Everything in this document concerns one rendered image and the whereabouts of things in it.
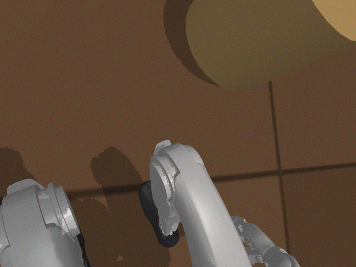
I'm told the right robot hand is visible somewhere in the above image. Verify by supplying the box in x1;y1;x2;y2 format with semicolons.
231;215;275;265

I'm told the right robot arm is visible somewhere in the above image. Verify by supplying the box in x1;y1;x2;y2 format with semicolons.
263;246;300;267

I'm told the right robot foot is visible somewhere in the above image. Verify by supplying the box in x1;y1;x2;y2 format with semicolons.
139;180;179;248

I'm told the left robot foot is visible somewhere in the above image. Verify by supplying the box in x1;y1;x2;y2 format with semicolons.
77;227;91;267

